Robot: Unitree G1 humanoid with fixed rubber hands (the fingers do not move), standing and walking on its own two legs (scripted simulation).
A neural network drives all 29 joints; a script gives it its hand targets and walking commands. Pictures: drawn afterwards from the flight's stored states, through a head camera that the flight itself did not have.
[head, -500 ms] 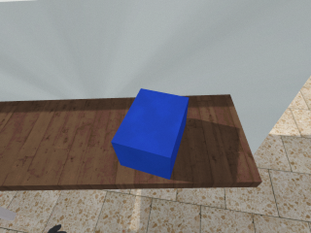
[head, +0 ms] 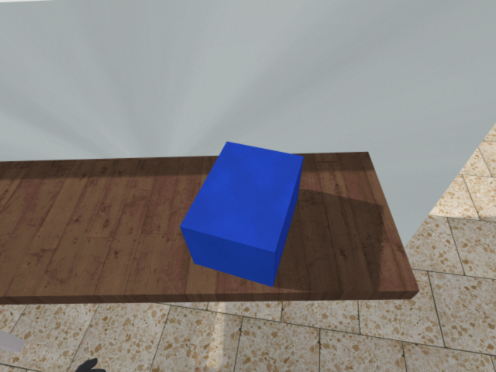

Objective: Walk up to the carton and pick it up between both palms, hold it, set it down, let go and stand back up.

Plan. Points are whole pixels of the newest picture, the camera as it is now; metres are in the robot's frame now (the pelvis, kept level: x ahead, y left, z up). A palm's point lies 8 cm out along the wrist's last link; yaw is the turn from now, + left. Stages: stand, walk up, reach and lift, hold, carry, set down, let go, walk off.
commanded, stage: walk up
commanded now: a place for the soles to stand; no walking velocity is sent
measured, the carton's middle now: (248, 210) +0.45 +0.03 -0.05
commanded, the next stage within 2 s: reach and lift in 0.12 s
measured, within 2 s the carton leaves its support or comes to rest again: neither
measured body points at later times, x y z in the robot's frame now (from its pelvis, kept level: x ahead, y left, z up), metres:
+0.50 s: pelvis +0.01 +0.00 -0.01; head +0.05 +0.00 +0.43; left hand +0.21 +0.30 -0.08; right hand +0.17 -0.30 -0.11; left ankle +0.01 +0.13 -0.74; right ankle +0.06 -0.11 -0.74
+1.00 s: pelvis +0.01 +0.02 +0.00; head +0.03 +0.03 +0.45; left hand +0.18 +0.30 -0.07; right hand +0.16 -0.23 -0.07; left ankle +0.01 +0.13 -0.74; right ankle +0.06 -0.11 -0.74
